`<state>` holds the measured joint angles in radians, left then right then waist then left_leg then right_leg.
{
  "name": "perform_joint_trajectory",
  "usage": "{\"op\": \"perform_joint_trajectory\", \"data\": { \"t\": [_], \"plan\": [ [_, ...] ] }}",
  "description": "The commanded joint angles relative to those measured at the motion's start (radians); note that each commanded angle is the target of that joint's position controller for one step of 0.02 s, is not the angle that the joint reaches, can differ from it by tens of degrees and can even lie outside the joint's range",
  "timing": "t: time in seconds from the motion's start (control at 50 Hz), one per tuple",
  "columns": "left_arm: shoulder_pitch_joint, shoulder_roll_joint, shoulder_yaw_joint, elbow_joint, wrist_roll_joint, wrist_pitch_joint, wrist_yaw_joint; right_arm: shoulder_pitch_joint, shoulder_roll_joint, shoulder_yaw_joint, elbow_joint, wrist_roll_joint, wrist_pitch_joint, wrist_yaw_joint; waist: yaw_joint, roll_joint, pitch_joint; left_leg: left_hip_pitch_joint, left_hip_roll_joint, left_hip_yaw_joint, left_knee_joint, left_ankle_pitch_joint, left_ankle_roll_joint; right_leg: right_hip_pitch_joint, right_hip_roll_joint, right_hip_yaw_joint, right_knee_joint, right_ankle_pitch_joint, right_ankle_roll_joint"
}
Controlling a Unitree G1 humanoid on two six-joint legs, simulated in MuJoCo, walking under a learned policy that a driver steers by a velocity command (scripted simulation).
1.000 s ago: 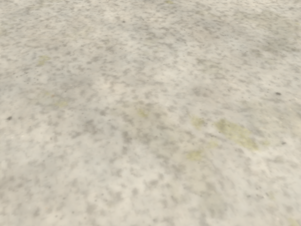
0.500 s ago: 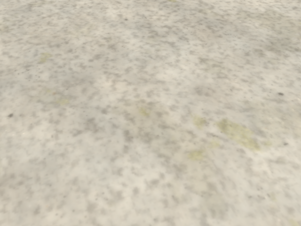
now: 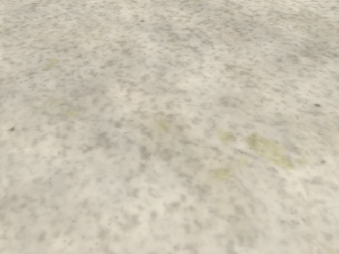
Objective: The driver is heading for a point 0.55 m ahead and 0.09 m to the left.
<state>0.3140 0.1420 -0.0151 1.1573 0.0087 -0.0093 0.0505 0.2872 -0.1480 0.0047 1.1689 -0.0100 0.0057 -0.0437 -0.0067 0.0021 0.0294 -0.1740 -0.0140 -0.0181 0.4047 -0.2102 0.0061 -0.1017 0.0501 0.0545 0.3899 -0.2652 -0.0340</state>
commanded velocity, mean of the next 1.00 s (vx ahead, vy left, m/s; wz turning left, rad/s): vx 0.34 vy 0.00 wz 0.00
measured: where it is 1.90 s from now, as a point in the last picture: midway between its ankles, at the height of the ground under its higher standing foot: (170, 250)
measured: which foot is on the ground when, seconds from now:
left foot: down 0.00-0.82, up 0.84-1.00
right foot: down 0.00-0.36, up 0.38-0.78, down 0.80-1.00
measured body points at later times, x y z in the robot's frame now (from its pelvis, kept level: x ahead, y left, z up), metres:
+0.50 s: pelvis +0.11 +0.05 +0.00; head +0.12 +0.06 +0.45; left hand +0.11 +0.28 -0.16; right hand +0.05 -0.19 -0.15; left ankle +0.05 +0.11 -0.74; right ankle +0.05 -0.07 -0.67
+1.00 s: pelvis +0.38 +0.02 +0.00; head +0.40 +0.02 +0.45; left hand +0.38 +0.27 -0.15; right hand +0.42 -0.21 -0.15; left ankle +0.36 +0.16 -0.66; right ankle +0.40 -0.02 -0.74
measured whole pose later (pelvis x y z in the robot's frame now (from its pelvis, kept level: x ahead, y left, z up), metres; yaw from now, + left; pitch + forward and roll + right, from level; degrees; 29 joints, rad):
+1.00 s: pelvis +0.38 +0.02 +0.00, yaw +1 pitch -1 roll -1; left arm 0.31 0.19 0.05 1.06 0.02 -0.09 0.00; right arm 0.25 -0.19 -0.04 1.00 -0.03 -0.07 0.00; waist 0.00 0.02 0.07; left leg -0.49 0.04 -0.01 1.15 -0.31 0.07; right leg -0.18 0.10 -0.12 0.37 -0.18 -0.13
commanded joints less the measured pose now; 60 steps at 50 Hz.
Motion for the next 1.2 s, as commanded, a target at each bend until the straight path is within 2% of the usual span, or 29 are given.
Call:
{"op": "perform_joint_trajectory", "data": {
  "t": [0.02, 0.08, 0.14, 0.16, 0.2, 0.24, 0.28, 0.3, 0.34, 0.36, 0.38, 0.4, 0.42, 0.46, 0.54, 0.66, 0.7, 0.74, 0.78, 0.8, 0.82, 0.84, 0.86, 0.88, 0.9, 0.94, 1.0, 1.08, 1.2],
  "plan": [
    [0.082, 0.074, 0.011, -0.004, 0.0, -0.003, 0.003, 0.072, -0.074, -0.011, -0.005, 0.0, -0.003, -0.003, 0.0, -0.003, 0.051, 0.02, 0.091, -0.079, -0.051, 0.133, 0.03, -0.08, -0.112, 0.084, -0.07, 0.178, -0.025],
    [0.094, 0.066, 0.01, -0.001, 0.002, -0.003, 0.002, 0.08, -0.066, -0.009, -0.002, -0.001, -0.002, -0.002, 0.002, -0.004, 0.032, 0.027, 0.083, -0.076, -0.057, 0.063, 0.032, -0.074, -0.105, 0.082, -0.083, 0.096, -0.027],
    [0.106, 0.112, 0.032, -0.011, 0.005, 0.008, -0.001, 0.066, -0.083, -0.022, -0.023, -0.008, 0.004, 0.005, 0.011, -0.048, 0.08, -0.057, 0.014, -0.033, 0.029, -0.281, 0.059, -0.13, -0.088, 0.121, -0.093, -0.326, -0.077],
    [0.124, 0.121, 0.039, -0.016, 0.006, 0.011, -0.004, 0.05, -0.08, -0.024, -0.039, -0.014, 0.005, 0.01, 0.024, -0.065, 0.123, -0.135, -0.003, -0.026, 0.074, -0.36, 0.067, -0.143, -0.112, 0.172, -0.116, -0.456, -0.104],
    [0.199, 0.147, 0.054, -0.007, 0.006, 0.009, -0.005, 0.0, -0.035, -0.015, -0.082, -0.026, -0.009, 0.022, 0.058, -0.147, 0.177, -0.279, -0.032, 0.042, 0.233, -0.308, 0.062, -0.097, -0.23, 0.353, -0.21, -0.6, -0.175],
    [0.2, 0.157, 0.067, -0.013, 0.011, -0.002, -0.008, -0.046, -0.045, -0.018, -0.124, -0.032, -0.035, 0.031, 0.062, -0.145, 0.204, -0.337, 0.016, 0.059, 0.324, -0.223, 0.064, -0.09, -0.314, 0.441, -0.251, -0.525, -0.225],
    [0.172, 0.169, 0.075, -0.027, 0.016, -0.017, -0.013, -0.035, -0.061, -0.027, -0.148, -0.023, -0.058, 0.043, 0.035, -0.133, 0.19, -0.312, 0.036, 0.054, 0.284, -0.24, 0.074, -0.084, -0.313, 0.403, -0.222, -0.402, -0.224],
    [0.142, 0.163, 0.076, -0.036, 0.009, -0.023, -0.015, 0.002, -0.056, -0.029, -0.144, -0.015, -0.068, 0.047, 0.005, -0.122, 0.18, -0.221, 0.028, 0.07, 0.202, -0.202, 0.078, -0.121, -0.285, 0.346, -0.192, -0.341, -0.203],
    [0.053, 0.139, 0.073, -0.071, 0.001, -0.034, -0.019, 0.211, -0.053, -0.043, -0.074, 0.001, -0.08, 0.045, -0.094, -0.062, 0.133, 0.161, -0.02, 0.074, 0.027, -0.104, 0.081, -0.326, -0.178, 0.2, -0.049, -0.216, -0.141],
    [0.008, 0.084, 0.056, -0.104, -0.002, -0.049, -0.027, 0.34, -0.13, -0.067, -0.05, -0.011, -0.089, 0.034, -0.154, 0.126, 0.092, 0.319, 0.148, -0.199, -0.137, -0.257, 0.112, -0.459, -0.064, 0.045, 0.234, -0.131, -0.092],
    [0.015, 0.055, 0.05, -0.142, 0.01, -0.061, -0.038, 0.468, -0.235, -0.097, -0.013, -0.003, -0.079, 0.036, -0.16, 0.327, 0.043, 0.406, 0.358, -0.576, -0.262, -0.384, 0.198, -0.611, 0.031, -0.089, 0.525, -0.249, -0.058],
    [-0.008, 0.121, 0.065, -0.142, 0.04, -0.059, -0.044, 0.391, -0.171, -0.082, -0.027, -0.007, -0.068, 0.034, -0.098, 0.147, 0.112, 0.31, 0.381, -0.582, -0.25, -0.397, 0.206, -0.651, -0.038, -0.046, 0.687, -0.239, -0.067],
    [-0.018, 0.091, 0.06, -0.141, 0.039, -0.064, -0.054, 0.293, -0.142, -0.073, -0.066, -0.011, -0.071, 0.038, -0.059, 0.052, 0.154, 0.226, 0.353, -0.501, -0.255, -0.337, 0.199, -0.649, -0.078, -0.025, 0.734, -0.143, -0.07],
    [-0.024, 0.073, 0.059, -0.138, 0.027, -0.073, -0.07, 0.203, -0.115, -0.059, -0.1, -0.012, -0.087, 0.037, -0.013, 0.019, 0.14, 0.173, 0.283, -0.337, -0.281, -0.134, 0.179, -0.603, -0.117, -0.031, 0.717, -0.015, -0.056],
    [-0.058, 0.083, 0.069, -0.157, 0.026, -0.047, -0.078, 0.288, -0.084, -0.037, -0.059, -0.004, -0.107, 0.03, 0.001, 0.071, 0.083, 0.243, 0.209, -0.131, -0.23, 0.379, 0.149, -0.619, -0.098, -0.105, 0.681, 0.049, -0.027],
    [-0.341, 0.049, 0.046, -0.272, 0.009, -0.037, -0.08, 0.313, -0.088, -0.019, -0.053, -0.008, -0.111, 0.021, -0.034, 0.099, 0.135, 0.157, 0.166, -0.026, -0.245, 0.609, 0.137, -0.53, -0.042, -0.202, 0.335, 0.159, -0.025],
    [-0.352, 0.067, 0.046, -0.284, 0.005, -0.036, -0.075, 0.314, -0.111, -0.022, -0.049, -0.009, -0.116, 0.017, -0.024, 0.115, 0.123, 0.166, 0.184, -0.013, -0.222, 0.744, 0.136, -0.43, -0.016, -0.222, 0.25, 0.166, -0.053],
    [-0.264, 0.107, 0.061, -0.268, 0.004, -0.04, -0.063, 0.287, -0.136, -0.027, -0.051, -0.008, -0.123, 0.013, 0.03, 0.122, 0.062, 0.205, 0.202, 0.005, -0.1, 0.988, 0.124, -0.297, 0.023, -0.221, 0.223, 0.145, -0.094],
    [-0.009, 0.149, 0.088, -0.187, 0.003, -0.054, -0.049, 0.244, -0.16, -0.036, -0.059, -0.005, -0.117, 0.012, 0.145, 0.115, -0.066, 0.207, 0.197, 0.019, 0.191, 1.012, 0.117, -0.049, 0.039, -0.19, 0.137, 0.159, -0.135],
    [0.128, 0.189, 0.106, -0.147, 0.02, -0.06, -0.04, 0.232, -0.153, -0.034, -0.069, -0.001, -0.115, 0.019, 0.2, 0.085, -0.132, 0.072, 0.164, 0.034, 0.412, 0.784, 0.115, 0.151, -0.047, -0.099, 0.093, 0.101, -0.164],
    [0.228, 0.28, 0.129, -0.139, 0.043, -0.061, -0.038, 0.281, -0.06, -0.019, -0.099, 0.01, -0.112, 0.029, 0.178, -0.092, -0.247, -0.167, 0.044, 0.086, 0.796, 0.147, 0.097, 0.359, -0.337, 0.29, 0.054, -0.054, -0.252],
    [0.165, 0.277, 0.13, -0.145, 0.021, -0.048, -0.052, 0.324, -0.079, -0.036, -0.101, 0.016, -0.104, 0.038, 0.121, -0.138, -0.277, -0.383, -0.072, -0.007, 1.03, -0.283, 0.097, 0.378, -0.457, 0.694, -0.126, -0.166, -0.357],
    [0.037, 0.231, 0.119, -0.162, -0.003, -0.048, -0.057, 0.226, -0.117, -0.046, -0.134, -0.002, -0.099, 0.037, 0.074, -0.068, -0.109, -0.465, 0.01, -0.043, 1.021, -0.187, 0.111, 0.231, -0.424, 0.577, -0.178, -0.288, -0.327],
    [-0.037, 0.157, 0.099, -0.177, -0.006, -0.057, -0.062, 0.141, -0.12, -0.049, -0.158, -0.011, -0.102, 0.043, 0.059, -0.012, -0.002, -0.462, 0.045, -0.036, 0.966, -0.112, 0.113, 0.085, -0.386, 0.453, -0.216, -0.236, -0.294],
    [-0.064, 0.113, 0.085, -0.174, 0.001, -0.07, -0.061, 0.126, -0.097, -0.05, -0.157, -0.011, -0.1, 0.043, 0.019, 0.034, 0.062, -0.406, 0.073, -0.033, 0.903, -0.08, 0.105, -0.03, -0.345, 0.341, -0.233, -0.025, -0.259],
    [-0.025, 0.072, 0.064, -0.142, 0.004, -0.094, -0.049, 0.18, -0.05, -0.046, -0.138, -0.03, -0.074, 0.044, -0.035, 0.022, 0.051, -0.275, 0.089, -0.023, 0.82, -0.098, 0.071, -0.134, -0.29, 0.159, -0.209, 0.409, -0.222],
    [0.042, 0.105, 0.058, -0.112, 0.009, -0.113, -0.047, 0.157, -0.044, -0.05, -0.151, -0.025, -0.047, 0.044, -0.058, -0.025, 0.028, -0.264, 0.065, 0.021, 0.709, -0.065, 0.044, -0.13, -0.243, 0.005, -0.165, 0.822, -0.199],
    [0.071, 0.109, 0.041, -0.105, 0.005, -0.094, -0.04, -0.001, -0.047, -0.041, -0.194, -0.011, -0.039, 0.043, -0.03, -0.087, 0.018, -0.262, 0.043, 0.086, 0.439, 0.072, 0.031, -0.091, -0.175, -0.097, -0.134, 0.935, -0.127],
    [0.152, 0.104, 0.029, -0.069, 0.013, -0.072, -0.019, -0.074, -0.064, -0.034, -0.192, -0.006, -0.043, 0.021, 0.016, -0.105, -0.004, -0.206, 0.015, 0.093, 0.244, 0.076, 0.048, 0.046, -0.226, -0.059, -0.036, 0.909, -0.128]
  ]
}}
